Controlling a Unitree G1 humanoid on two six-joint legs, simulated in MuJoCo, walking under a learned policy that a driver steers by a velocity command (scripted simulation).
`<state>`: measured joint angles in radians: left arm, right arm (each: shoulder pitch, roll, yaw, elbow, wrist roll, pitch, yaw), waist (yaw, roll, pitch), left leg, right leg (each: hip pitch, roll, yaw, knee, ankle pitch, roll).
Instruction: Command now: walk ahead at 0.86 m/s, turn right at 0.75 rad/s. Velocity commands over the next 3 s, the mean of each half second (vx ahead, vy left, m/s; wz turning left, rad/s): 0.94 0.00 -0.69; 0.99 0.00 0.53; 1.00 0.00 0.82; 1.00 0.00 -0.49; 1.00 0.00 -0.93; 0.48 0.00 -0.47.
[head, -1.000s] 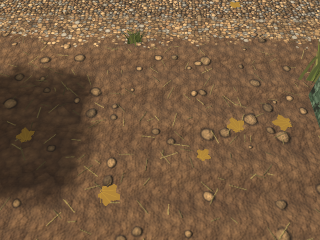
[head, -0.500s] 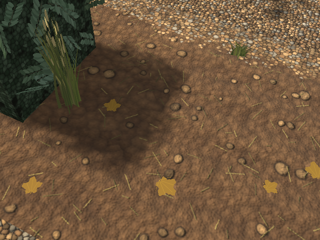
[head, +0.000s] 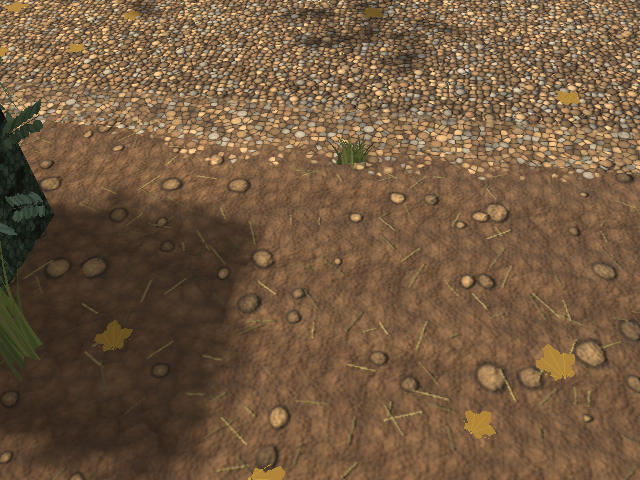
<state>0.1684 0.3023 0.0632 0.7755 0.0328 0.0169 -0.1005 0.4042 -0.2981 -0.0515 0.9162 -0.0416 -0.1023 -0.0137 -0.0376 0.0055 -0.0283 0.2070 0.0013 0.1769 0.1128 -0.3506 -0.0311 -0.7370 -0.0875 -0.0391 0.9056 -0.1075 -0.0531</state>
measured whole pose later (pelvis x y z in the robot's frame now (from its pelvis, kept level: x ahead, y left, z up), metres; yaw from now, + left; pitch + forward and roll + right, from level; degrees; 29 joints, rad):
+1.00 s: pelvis +0.89 -0.30 +0.00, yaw -3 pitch +3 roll +0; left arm -0.10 0.24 -0.07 0.57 0.04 -0.09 -0.02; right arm 0.53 -0.28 -0.07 0.90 0.01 -0.08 0.02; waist -0.17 0.00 0.02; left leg 0.10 -0.12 -0.28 0.33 -0.43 0.12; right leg -0.59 -0.04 0.07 0.49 0.00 0.01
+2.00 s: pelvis +1.79 -0.19 -0.02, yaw +4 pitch +0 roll +0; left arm 0.25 0.32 0.06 0.81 0.02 -0.02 -0.03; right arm 0.27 -0.25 -0.01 0.82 -0.04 -0.09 -0.01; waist 0.04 -0.01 0.05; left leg -0.18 -0.02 0.03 1.40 -0.37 0.00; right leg -0.47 0.16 -0.11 0.69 -0.23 -0.21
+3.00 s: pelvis +2.53 -0.28 +0.01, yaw -37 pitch +1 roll +0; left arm 0.22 0.22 0.01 0.81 0.02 -0.04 0.00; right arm 0.19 -0.23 0.00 0.74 -0.02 0.00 -0.02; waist 0.01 0.01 0.11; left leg -0.53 0.07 -0.03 0.98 -0.39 -0.02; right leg -0.34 0.12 -0.01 0.43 -0.10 -0.10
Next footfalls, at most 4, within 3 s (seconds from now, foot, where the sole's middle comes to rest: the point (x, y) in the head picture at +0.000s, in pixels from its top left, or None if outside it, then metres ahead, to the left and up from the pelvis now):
0.10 right None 0.25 -0.14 -0.76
0.58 left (416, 376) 0.74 -0.19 -0.76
1.02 right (500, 251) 1.10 -0.47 -0.76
1.46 left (380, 167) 1.46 -0.19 -0.76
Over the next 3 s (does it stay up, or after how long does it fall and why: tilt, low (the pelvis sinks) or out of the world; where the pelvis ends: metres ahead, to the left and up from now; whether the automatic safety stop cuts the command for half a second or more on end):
stays up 2.53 -0.28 0.01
